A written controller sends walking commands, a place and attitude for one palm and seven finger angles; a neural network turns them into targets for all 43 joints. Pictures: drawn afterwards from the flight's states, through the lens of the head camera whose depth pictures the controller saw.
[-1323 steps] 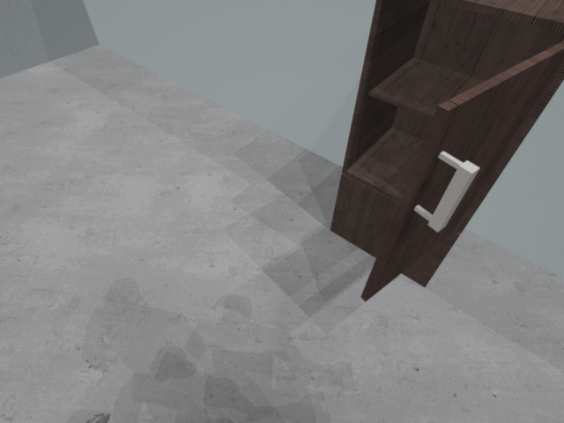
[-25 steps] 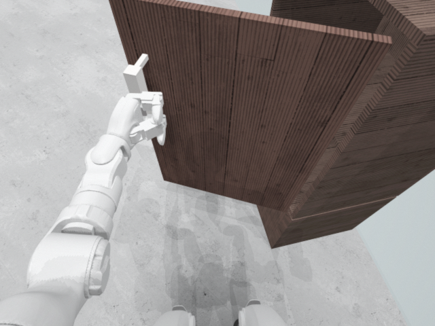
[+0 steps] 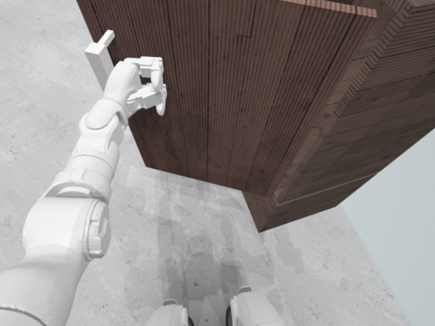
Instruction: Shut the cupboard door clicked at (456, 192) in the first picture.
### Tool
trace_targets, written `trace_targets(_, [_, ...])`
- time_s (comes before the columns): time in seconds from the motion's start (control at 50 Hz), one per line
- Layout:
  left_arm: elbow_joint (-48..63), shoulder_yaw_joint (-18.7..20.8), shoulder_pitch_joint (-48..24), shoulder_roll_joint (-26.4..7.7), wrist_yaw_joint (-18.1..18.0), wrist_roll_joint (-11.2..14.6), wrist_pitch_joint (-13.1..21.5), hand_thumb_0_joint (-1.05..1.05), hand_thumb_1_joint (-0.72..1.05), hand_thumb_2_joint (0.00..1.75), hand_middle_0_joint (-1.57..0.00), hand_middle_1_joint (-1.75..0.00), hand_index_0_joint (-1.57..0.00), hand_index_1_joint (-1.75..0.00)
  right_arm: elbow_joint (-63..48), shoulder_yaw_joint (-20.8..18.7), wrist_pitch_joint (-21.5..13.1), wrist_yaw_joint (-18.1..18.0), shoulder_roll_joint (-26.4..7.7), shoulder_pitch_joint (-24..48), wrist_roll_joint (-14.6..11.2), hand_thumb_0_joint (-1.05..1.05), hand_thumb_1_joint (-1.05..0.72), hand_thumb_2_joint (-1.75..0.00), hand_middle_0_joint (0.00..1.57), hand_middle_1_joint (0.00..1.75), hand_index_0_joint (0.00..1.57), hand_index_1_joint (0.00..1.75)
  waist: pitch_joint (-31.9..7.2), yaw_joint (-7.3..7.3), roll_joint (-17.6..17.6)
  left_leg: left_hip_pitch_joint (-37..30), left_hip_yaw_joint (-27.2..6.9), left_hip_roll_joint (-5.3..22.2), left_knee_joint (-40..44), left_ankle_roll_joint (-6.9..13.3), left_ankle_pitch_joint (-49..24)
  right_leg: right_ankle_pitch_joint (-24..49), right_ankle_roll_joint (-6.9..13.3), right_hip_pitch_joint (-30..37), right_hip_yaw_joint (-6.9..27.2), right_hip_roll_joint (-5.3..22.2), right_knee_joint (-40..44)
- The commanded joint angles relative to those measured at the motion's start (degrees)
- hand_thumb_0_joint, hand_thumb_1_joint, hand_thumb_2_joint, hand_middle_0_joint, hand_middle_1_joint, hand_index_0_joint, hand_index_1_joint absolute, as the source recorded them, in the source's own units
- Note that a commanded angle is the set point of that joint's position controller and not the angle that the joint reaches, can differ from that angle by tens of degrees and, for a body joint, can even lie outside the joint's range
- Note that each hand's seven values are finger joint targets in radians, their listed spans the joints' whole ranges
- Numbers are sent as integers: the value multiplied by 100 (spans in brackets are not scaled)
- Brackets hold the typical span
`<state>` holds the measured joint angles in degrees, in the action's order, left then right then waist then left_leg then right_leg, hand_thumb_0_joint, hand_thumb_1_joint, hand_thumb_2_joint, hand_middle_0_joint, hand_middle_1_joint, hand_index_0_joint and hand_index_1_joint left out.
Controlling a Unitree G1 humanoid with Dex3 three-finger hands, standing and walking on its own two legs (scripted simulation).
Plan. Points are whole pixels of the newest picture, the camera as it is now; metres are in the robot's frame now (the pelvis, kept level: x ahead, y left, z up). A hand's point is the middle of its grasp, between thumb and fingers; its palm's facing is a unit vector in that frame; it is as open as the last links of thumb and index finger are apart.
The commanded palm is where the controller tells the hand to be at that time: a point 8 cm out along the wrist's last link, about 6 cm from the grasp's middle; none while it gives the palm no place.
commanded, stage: push the door shut along its arc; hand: left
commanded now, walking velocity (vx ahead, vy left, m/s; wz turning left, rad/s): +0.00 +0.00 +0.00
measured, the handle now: (115, 76) +0.56 +0.13 +0.10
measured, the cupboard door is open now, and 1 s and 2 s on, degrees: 57 47 47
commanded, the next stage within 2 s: pull the fist back off the door in 0.38 s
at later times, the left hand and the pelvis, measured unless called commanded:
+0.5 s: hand (176, 81) +0.53 +0.02 +0.11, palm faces -0.48 -0.88 -0.03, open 3.3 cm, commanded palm +0.54 +0.05 +0.10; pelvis +0.00 -0.01 -0.02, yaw +1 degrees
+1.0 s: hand (182, 86) +0.51 +0.01 +0.11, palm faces -0.01 -1.00 -0.06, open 3.1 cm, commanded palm +0.47 +0.06 +0.10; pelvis +0.02 -0.02 +0.01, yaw -1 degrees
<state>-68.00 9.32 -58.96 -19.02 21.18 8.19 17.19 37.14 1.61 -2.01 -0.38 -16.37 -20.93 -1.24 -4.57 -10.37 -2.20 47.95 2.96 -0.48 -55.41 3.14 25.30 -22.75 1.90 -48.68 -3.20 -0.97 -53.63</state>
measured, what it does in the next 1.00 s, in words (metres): stands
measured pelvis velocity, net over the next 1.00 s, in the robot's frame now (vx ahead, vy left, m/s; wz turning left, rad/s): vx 0.02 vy -0.02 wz -0.01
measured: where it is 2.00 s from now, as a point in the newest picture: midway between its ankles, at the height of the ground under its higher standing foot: outside the picture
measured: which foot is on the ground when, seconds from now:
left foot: down 0.00-1.00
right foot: down 0.00-1.00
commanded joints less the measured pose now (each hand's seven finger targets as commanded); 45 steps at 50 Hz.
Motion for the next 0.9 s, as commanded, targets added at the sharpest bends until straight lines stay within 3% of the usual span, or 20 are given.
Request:
trace_targets(0.0, [1171,134,-3021,-1025,78,79,310,0,90,90,-130,-150,-130,-150,-351,-374,-141,-72,-983,-780,17,0,-90,-90,20,30,20,30,-2773,-165,85,-1601,-609,18,446,-68,-1843,1868,-30,1093,297,-94,556])
trace_targets(0.06, [1115,-58,-3202,-818,165,100,267,0,90,90,-130,-150,-130,-150,-286,-390,-147,-82,-995,-820,23,0,-90,-90,20,30,20,30,-2822,-236,-65,-1840,-667,43,370,-79,-1998,1841,-20,770,233,-109,510])
trace_targets(0.08, [1051,-190,-3361,-681,184,110,219,0,90,90,-130,-150,-130,-150,-254,-386,-145,-87,-993,-839,21,0,-90,-90,20,30,20,30,-2768,-338,23,-1799,-676,41,354,-61,-1911,1769,-34,680,229,-117,517])
trace_targets(0.2, [897,-331,-4049,-597,208,83,83,0,90,90,-130,-150,-130,-150,-53,-382,-213,-136,-1005,-932,52,0,-90,-90,20,30,20,30,-2791,-551,-89,-1700,-698,33,200,-20,-1739,1578,-39,380,237,-116,493])
trace_targets(0.24, [921,-466,-4237,-429,230,74,94,0,90,90,-130,-150,-130,-150,7,-382,-259,-139,-1000,-934,73,0,-90,-90,20,30,20,30,-2959,-569,-305,-1942,-762,33,139,-27,-1888,1533,-17,139,183,-122,417])
trace_targets(0.32, [837,-482,-4539,-398,283,112,0,0,90,90,-130,-150,-130,-150,86,-374,-316,-163,-1026,-967,97,0,-90,-90,20,30,20,30,-3015,-679,-293,-1817,-745,-5,27,18,-1913,1562,-5,75,176,-138,364])
trace_targets(0.36, [748,-373,-4619,-600,302,72,-57,0,90,90,-130,-150,-130,-150,136,-380,-331,-180,-1043,-972,104,0,-90,-90,20,30,20,30,-3068,-699,-234,-1712,-739,21,-40,16,-1848,1532,-15,68,198,-130,345])
trace_targets(0.46, [696,-603,-4954,-286,311,-8,-112,0,90,90,-130,-150,-130,-150,224,-386,-391,-183,-1039,-999,142,0,-90,-90,20,30,20,30,-3212,-792,-448,-1927,-831,40,-163,11,-2024,1444,2,-363,120,-141,195])
trace_targets(0.48, [675,552,-4711,-500,-800,388,-220,0,90,90,-130,-150,-130,-150,54,-351,-447,-71,-838,-1205,152,0,-90,-90,20,30,20,30,-3359,-391,-767,-1655,-884,123,-55,-154,-1891,1344,-3,-168,211,-70,229])
trace_targets(0.5, [529,317,-4319,-162,-1359,209,-281,0,90,90,-130,-150,-130,-150,13,-337,-457,69,-815,-1212,197,0,-90,-90,20,30,20,30,-3340,-407,-669,-1555,-881,139,4,-187,-1821,1329,-41,-92,199,-66,224])
trace_targets(0.52, [538,513,-4221,-52,-1839,163,-211,0,90,90,-130,-150,-130,-150,10,-380,-468,163,-814,-1334,274,0,-90,-90,20,30,20,30,-3378,-450,-247,-1527,-930,126,28,-178,-1965,1461,-75,39,138,-86,190])
trace_targets(0.56, [943,592,-3916,215,-2718,-110,86,0,90,90,-130,-150,-130,-150,-97,-449,-423,381,-758,-1345,423,0,-90,-90,20,30,20,30,-3560,-278,-200,-1391,-752,90,-30,-219,-2153,1773,-108,297,164,-76,162])
trace_targets(0.58, [1054,684,-3850,166,-3177,-353,299,0,90,90,-130,-150,-130,-150,-93,-469,-398,478,-738,-1368,514,0,-90,-90,20,30,20,30,-3555,-230,-205,-1305,-691,85,-78,-236,-2218,1864,-119,326,158,-76,122])
trace_targets(0.62, [1260,336,-3875,294,-3697,-1063,721,0,90,90,-130,-150,-130,-150,-46,-538,-342,638,-727,-1466,632,0,-90,-90,20,30,20,30,-3584,-340,-96,-1262,-676,70,-155,-210,-2344,2025,-142,304,160,-92,38])
trace_targets(0.66, [1219,206,-3594,76,-3698,-1440,866,0,90,90,-130,-150,-130,-150,-32,-620,-217,704,-769,-1516,623,0,-90,-90,20,30,20,30,-3634,-302,-57,-1276,-565,33,-64,-182,-2239,2173,-139,653,246,-79,139])
trace_targets(0.68, [1199,215,-3598,-40,-3624,-1451,841,0,90,90,-130,-150,-130,-150,-64,-621,-138,693,-791,-1519,589,0,-90,-90,20,30,20,30,-3599,-316,32,-1219,-525,12,27,-160,-2074,2190,-144,878,287,-79,232])
trace_targets(0.74, [1185,425,-3645,-292,-3360,-1132,643,0,90,90,-130,-150,-130,-150,-180,-581,22,569,-790,-1449,461,0,-90,-90,20,30,20,30,-3483,-268,229,-1017,-395,-53,302,-118,-1647,2199,-174,1539,429,-72,539])
trace_targets(0.78, [1477,783,-3365,-547,-3274,-834,672,0,90,90,-130,-150,-130,-150,-300,-547,41,486,-747,-1347,409,0,-90,-90,20,30,20,30,-3596,-47,431,-924,-301,-91,466,-105,-1609,2402,-181,2183,530,-68,688])
trace_targets(0.82, [1912,635,-3020,-280,-3172,-716,890,0,90,90,-130,-150,-130,-150,-390,-534,-4,463,-657,-1243,390,0,-90,-90,20,30,20,30,-3661,93,354,-1141,-248,-98,564,-120,-1889,2799,-163,2438,512,-78,670])
trace_targets(0.88, [1789,269,-1957,208,-3063,-807,1058,0,90,90,-130,-150,-130,-150,-316,-564,-31,520,-596,-1223,381,0,-90,-90,20,30,20,30,-3166,183,434,-1202,-178,-71,636,-129,-2026,2988,-163,2348,464,-73,728])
